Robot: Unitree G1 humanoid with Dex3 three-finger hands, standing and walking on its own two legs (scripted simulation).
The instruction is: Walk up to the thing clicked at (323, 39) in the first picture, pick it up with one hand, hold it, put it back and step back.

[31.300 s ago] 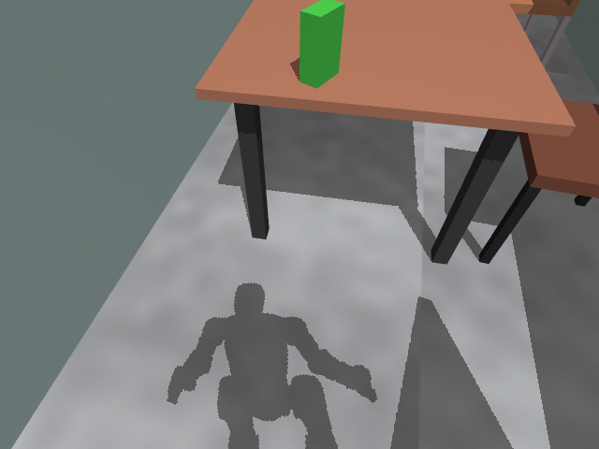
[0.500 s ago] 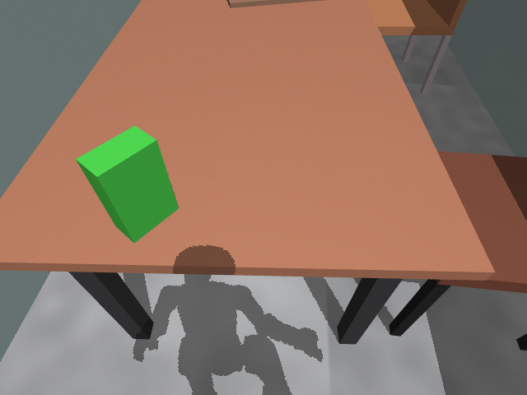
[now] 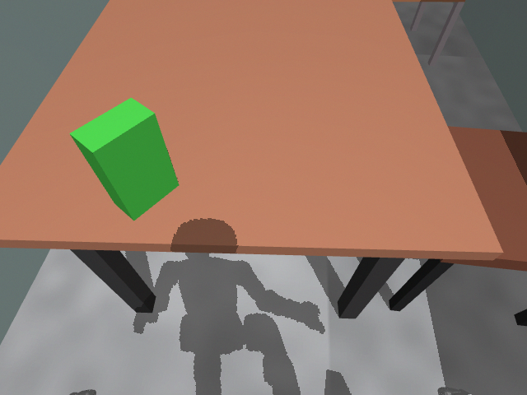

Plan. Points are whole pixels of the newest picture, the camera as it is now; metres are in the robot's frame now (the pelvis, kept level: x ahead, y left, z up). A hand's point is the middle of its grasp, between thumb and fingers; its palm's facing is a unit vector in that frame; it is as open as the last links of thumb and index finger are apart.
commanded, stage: step back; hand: left
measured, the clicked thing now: (132, 163) +0.47 +0.23 +0.05
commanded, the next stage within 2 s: none
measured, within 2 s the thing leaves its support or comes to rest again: neither
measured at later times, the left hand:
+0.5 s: hand out of the picture +0.03 +0.32 -0.18, palm faces -0.08 -0.92 -0.37, open 7.4 cm
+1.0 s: hand out of the picture -0.06 +0.32 -0.16, palm faces +0.00 -0.92 -0.40, open 7.4 cm
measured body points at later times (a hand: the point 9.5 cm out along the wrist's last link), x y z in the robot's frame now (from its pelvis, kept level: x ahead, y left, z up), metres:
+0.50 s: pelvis -0.08 +0.06 -0.01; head +0.00 +0.07 +0.43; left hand +0.03 +0.37 -0.15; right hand +0.00 -0.26 -0.12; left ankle -0.04 +0.16 -0.74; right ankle -0.14 -0.08 -0.68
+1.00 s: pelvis -0.20 +0.05 -0.03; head -0.13 +0.06 +0.42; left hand -0.06 +0.37 -0.13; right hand -0.09 -0.27 -0.14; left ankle -0.20 +0.17 -0.75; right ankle -0.15 -0.07 -0.74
